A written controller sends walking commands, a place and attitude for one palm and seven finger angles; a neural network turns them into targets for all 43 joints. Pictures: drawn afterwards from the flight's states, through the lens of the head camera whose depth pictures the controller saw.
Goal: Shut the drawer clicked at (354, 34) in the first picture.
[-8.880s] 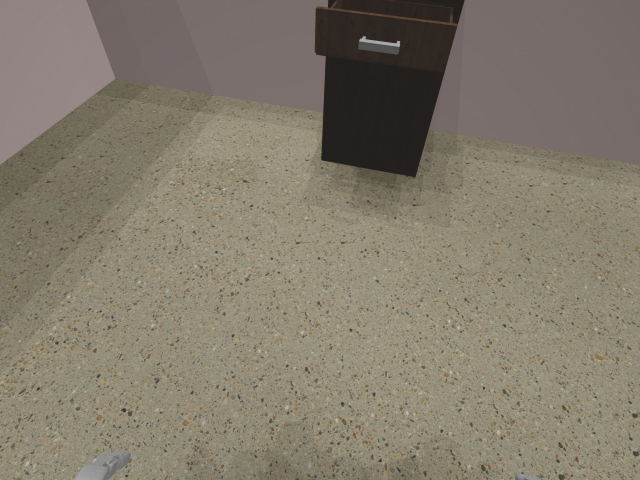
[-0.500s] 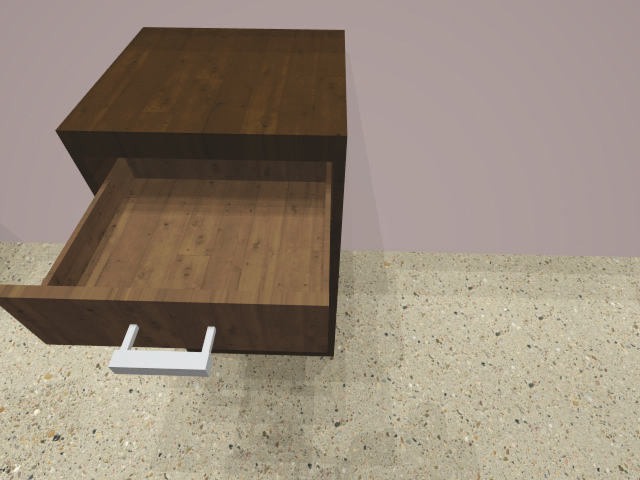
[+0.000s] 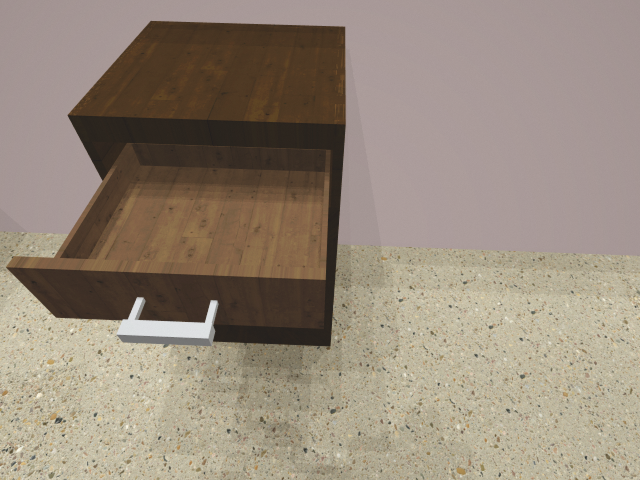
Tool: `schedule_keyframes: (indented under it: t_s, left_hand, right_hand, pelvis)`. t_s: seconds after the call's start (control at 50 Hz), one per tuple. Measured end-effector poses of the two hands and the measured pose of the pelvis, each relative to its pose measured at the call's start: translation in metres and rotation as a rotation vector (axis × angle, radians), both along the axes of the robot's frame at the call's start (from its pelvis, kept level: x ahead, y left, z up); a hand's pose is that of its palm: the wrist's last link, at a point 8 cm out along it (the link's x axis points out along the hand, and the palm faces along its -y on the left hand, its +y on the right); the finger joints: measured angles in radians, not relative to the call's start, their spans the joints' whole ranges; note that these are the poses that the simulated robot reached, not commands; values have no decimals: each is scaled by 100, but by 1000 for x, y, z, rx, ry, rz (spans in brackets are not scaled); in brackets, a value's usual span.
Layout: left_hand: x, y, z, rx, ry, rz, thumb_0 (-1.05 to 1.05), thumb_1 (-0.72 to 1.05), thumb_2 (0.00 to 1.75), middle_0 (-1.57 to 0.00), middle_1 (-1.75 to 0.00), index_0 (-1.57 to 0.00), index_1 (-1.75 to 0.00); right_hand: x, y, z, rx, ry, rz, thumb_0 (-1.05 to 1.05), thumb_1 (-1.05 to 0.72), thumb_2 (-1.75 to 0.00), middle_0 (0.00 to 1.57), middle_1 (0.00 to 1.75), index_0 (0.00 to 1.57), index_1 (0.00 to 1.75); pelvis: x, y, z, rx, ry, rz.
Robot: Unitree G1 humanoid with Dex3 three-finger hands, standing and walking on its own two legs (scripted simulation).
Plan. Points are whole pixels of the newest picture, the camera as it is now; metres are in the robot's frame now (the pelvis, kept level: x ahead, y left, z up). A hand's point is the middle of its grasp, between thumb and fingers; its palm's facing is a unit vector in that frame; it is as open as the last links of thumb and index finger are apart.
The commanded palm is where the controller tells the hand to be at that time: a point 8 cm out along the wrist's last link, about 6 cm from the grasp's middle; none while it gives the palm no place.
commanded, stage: come to a stop and stand still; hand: left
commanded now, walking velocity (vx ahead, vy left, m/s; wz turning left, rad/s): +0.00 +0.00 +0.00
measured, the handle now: (171, 319) +0.33 +0.25 -0.03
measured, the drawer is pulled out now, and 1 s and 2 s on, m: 0.29 0.29 0.29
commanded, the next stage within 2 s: look again from close up in 0.30 s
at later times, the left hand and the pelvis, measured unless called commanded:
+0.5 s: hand out of the picture -0.03 +0.16 -0.18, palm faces +0.01 -0.99 -0.17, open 7.4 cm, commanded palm none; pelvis -0.01 +0.01 -0.01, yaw +0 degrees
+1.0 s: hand out of the picture -0.03 +0.22 -0.18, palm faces +0.04 -0.99 -0.17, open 7.4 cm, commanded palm none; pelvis -0.02 +0.05 +0.00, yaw +1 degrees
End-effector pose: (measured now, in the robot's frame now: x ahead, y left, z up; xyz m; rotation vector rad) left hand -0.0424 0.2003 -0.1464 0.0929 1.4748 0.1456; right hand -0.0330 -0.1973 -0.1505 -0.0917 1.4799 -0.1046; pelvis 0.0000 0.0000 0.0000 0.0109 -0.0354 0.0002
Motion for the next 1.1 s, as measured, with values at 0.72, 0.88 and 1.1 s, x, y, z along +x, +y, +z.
schedule_keyframes:
  t_s: [0.72, 0.88, 1.1]
  left_hand:
    - [25, 57, -7, 45, -155, -34, 1, 91, 90, -20, -30, -20, -30]
    - [17, 69, -5, 36, -132, -30, 0, 91, 90, -20, -30, -19, -30]
    - [-3, 63, -9, 2, -45, -14, 0, 90, 90, -20, -30, -19, -30]
  right_hand:
    - [12, 19, 1, -48, -142, 11, 1, -92, -90, 19, 30, 20, 30]
    - [7, 31, 4, -45, -116, 25, 1, -91, -90, 19, 30, 20, 30]
    - [11, 39, 3, -39, -82, 17, 1, -91, -90, 20, 30, 20, 30]
  pelvis:
    - [-21, 37, -7, -12, -5, 16]
    - [-24, 49, -5, -11, 8, 20]
    - [-11, 55, -5, -8, 8, 16]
